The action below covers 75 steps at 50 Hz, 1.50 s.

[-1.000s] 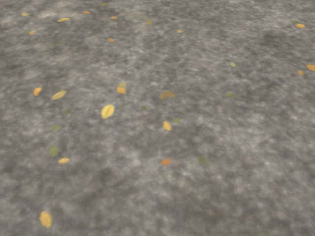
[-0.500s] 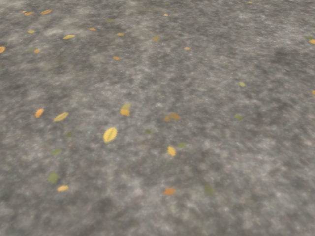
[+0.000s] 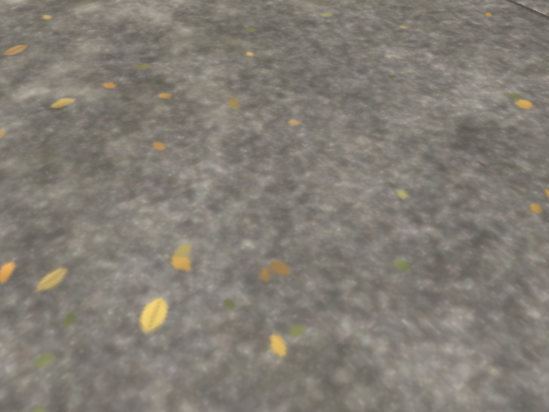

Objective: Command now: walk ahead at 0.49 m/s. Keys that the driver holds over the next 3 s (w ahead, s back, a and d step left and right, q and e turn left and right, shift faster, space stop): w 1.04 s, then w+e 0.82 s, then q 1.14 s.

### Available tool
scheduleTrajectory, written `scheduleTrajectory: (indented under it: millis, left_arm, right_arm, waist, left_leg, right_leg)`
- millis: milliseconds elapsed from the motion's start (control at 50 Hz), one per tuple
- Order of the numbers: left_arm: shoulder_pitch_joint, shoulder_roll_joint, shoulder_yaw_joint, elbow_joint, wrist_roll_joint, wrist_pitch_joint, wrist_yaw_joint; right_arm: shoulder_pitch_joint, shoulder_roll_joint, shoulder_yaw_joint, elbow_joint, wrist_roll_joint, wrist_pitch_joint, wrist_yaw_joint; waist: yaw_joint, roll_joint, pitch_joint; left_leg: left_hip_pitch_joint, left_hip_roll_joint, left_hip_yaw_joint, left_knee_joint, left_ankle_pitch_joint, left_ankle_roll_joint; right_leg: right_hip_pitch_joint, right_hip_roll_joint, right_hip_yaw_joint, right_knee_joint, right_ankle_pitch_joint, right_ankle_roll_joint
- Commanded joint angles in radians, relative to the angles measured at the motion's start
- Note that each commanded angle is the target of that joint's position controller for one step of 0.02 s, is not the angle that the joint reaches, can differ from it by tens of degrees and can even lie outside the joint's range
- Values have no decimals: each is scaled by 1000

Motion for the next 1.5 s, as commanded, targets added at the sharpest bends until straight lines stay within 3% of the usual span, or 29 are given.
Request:
scheduleTrajectory:
  millis: [20, 220, 260, 300, 320, 340, 360, 380, 400, 440, 500, 640, 760, 820, 860, 880, 900, 920, 940, 980, 1020, 1100, 1220, 1340, 1400, 1440, 1460, 1480, 1500]
  left_arm:
    - [33, 43, 12, -42, 12, 5, 7]
    - [-254, 48, 3, -139, -10, -19, -41]
    - [-191, 76, 15, -132, -9, -28, -48]
    - [103, 166, 61, -48, -5, -33, -39]
    - [270, 281, 89, -20, 16, -29, -34]
    - [308, 251, 81, -4, 12, -23, -40]
    - [239, 173, 56, -17, 6, -26, -41]
    - [144, 131, 42, -41, 6, -24, -40]
    - [66, 102, 31, -53, 9, -23, -45]
    - [22, 63, 20, -49, 18, -26, -53]
    - [75, 94, 29, -12, 18, -32, -47]
    - [178, 124, 33, 35, 8, -15, -16]
    - [256, 136, 42, 88, -3, 7, -6]
    - [222, 158, 51, 87, -4, 19, -1]
    - [186, 138, 42, 74, 3, 29, -1]
    - [202, 105, 25, 48, 23, 26, -1]
    - [331, -36, -12, 56, 11, 2, -16]
    - [257, 78, 13, 62, -14, -22, -20]
    - [160, 128, 27, 28, -33, -35, -21]
    - [88, 117, 36, 15, -12, -29, -5]
    - [132, 73, 38, 22, -7, -3, -3]
    - [62, 62, 42, 0, -5, 25, 0]
    - [-95, 44, 38, -51, -9, 19, -20]
    - [-241, 22, 21, -136, -8, 18, -59]
    - [-211, 52, 33, -167, -9, 19, -78]
    - [-6, 118, 72, -131, -10, 24, -79]
    - [164, 195, 108, -94, -9, 28, -64]
    - [236, 307, 133, -85, -12, 31, -48]
    - [252, 263, 111, -99, -4, 24, -47]
  right_arm:
    - [-38, -132, -21, -55, 2, -17, -20]
    - [115, -174, -34, -3, 26, 21, -38]
    - [91, -189, -40, -6, 27, 32, -40]
    - [59, -152, -24, -25, 12, 39, -39]
    - [129, -62, 6, -54, 1, 24, -34]
    - [168, -25, 20, -41, 18, -2, -28]
    - [93, -142, -9, -54, 41, -21, -24]
    - [12, -165, -15, -80, 50, -27, -25]
    - [-28, -153, -18, -86, 39, -23, -30]
    - [-14, -119, -25, -82, 23, 5, -36]
    - [-19, -89, -26, -87, 18, 29, -40]
    - [-278, -67, -23, -166, 15, 22, -30]
    - [-422, -73, -17, -224, 26, 8, 0]
    - [-359, -108, -31, -219, 27, -1, 11]
    - [-85, -184, -73, -135, 24, -2, 1]
    - [102, -268, -95, -99, 11, 2, -10]
    - [134, -302, -97, -83, 6, 5, -2]
    - [101, -207, -72, -91, 16, 2, -1]
    - [10, -169, -60, -109, 19, 0, -4]
    - [-123, -121, -44, -132, 6, -3, 0]
    - [-126, -93, -36, -117, -4, -7, 4]
    - [-66, -144, -50, -80, -7, -12, -19]
    - [-19, -150, -46, -55, -6, -6, -43]
    - [54, -165, -53, -18, 5, 23, -52]
    - [12, -202, -63, -37, 12, 43, -62]
    - [-26, -223, -69, -56, 14, 59, -72]
    - [-31, -217, -63, -75, 12, 55, -75]
    - [51, -85, -22, -119, -17, 26, -54]
    - [18, -103, -18, -132, 3, -23, -35]
  waist:
    - [46, 78, 53]
    - [-43, 98, 81]
    - [4, 117, 49]
    - [139, 85, -131]
    - [151, -114, -303]
    - [140, -262, -390]
    - [136, -164, -269]
    - [110, -100, -168]
    - [78, -24, -98]
    - [26, -38, -46]
    - [6, -23, -12]
    - [70, -18, 48]
    - [102, -21, 99]
    - [49, -47, 49]
    - [-83, -37, -115]
    - [-129, 106, -271]
    - [-49, 366, -390]
    - [-81, 244, -327]
    - [-63, 193, -189]
    - [3, 76, -66]
    - [47, 115, -52]
    - [45, 92, 9]
    - [-4, 92, 48]
    - [-52, 77, 99]
    - [-3, 120, 53]
    - [115, 140, -70]
    - [191, 84, -162]
    - [128, -167, -271]
    - [134, -137, -396]
  left_leg:
    - [-93, 283, -217, -204, 65, 172]
    - [170, 339, -186, -96, 66, 107]
    - [193, 349, -188, -18, 188, 87]
    - [84, 251, -102, 337, 406, 35]
    - [-273, 125, -21, 742, 104, -34]
    - [-515, 28, -115, 966, -418, -52]
    - [-611, 96, -188, 1061, -386, -29]
    - [-616, 151, -162, 1047, -292, -15]
    - [-572, 192, -140, 985, -210, -21]
    - [-467, 235, -138, 885, -127, -30]
    - [-480, 239, -121, 810, -57, -52]
    - [-530, 209, -85, 418, 228, -72]
    - [-554, 182, -77, 265, 160, -41]
    - [-403, 139, -41, 229, 57, -4]
    - [-9, 94, -10, 222, 73, 46]
    - [311, 304, -261, 233, 80, 114]
    - [594, 495, -743, 84, -122, 266]
    - [542, 462, -759, 23, -207, 220]
    - [402, 435, -603, 7, -154, 174]
    - [124, 365, -403, -51, 33, 141]
    - [22, 321, -315, -107, 77, 135]
    - [9, 322, -202, -167, 156, 141]
    - [76, 297, -39, -189, 190, 78]
    - [285, 364, 37, -118, 303, 63]
    - [320, 377, 85, 31, 686, 34]
    - [266, 346, 126, 322, 921, -2]
    - [71, 303, 131, 586, 736, -41]
    - [-388, 127, 104, 982, -48, -105]
    - [-559, 39, -119, 1140, -448, -94]
  right_leg:
    - [-32, -43, 3, -143, 152, 28]
    - [7, 37, -45, -595, 187, 5]
    - [117, 66, -68, -636, 117, -24]
    - [522, 73, -61, -643, 126, -88]
    - [928, -185, 306, -656, 90, -218]
    - [1068, -293, 672, -818, -34, -306]
    - [969, -260, 589, -837, -69, -255]
    - [828, -224, 431, -848, -4, -216]
    - [685, -178, 319, -885, 83, -196]
    - [536, -112, 195, -951, 153, -172]
    - [494, -93, 111, -993, 282, -191]
    - [550, -64, 11, -1030, 271, -157]
    - [718, -130, 15, -971, 272, -147]
    - [752, -141, 6, -869, 488, -122]
    - [650, -57, -58, -555, 695, -76]
    - [414, 17, -106, -211, 361, -39]
    - [39, 199, -34, 95, -343, 12]
    - [-67, 145, 84, 206, -364, -11]
    - [-118, 95, 55, 206, -270, -27]
    - [-26, 8, 18, 103, -112, -20]
    - [67, -23, 21, 39, -60, -16]
    - [-35, -39, 19, -89, 68, 12]
    - [-67, 16, 11, -368, 324, 6]
    - [-135, 40, -57, -506, 236, -22]
    - [-7, 100, -142, -522, 85, -64]
    - [285, 183, -188, -562, 69, -115]
    - [584, 144, -69, -607, 106, -165]
    - [978, -122, 434, -640, 29, -335]
    - [1089, -230, 789, -812, -26, -404]
Next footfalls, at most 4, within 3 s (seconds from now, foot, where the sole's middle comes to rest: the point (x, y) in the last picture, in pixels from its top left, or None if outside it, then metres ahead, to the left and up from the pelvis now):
0.30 right None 0.34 -0.17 -0.78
0.86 left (247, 362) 0.65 0.07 -0.78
1.46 right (330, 263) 0.95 -0.17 -0.78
1.94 left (290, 184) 1.28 -0.07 -0.78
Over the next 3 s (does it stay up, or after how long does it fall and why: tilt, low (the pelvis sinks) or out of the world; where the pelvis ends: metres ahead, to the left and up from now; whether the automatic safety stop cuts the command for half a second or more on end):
stays up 1.18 -0.11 0.00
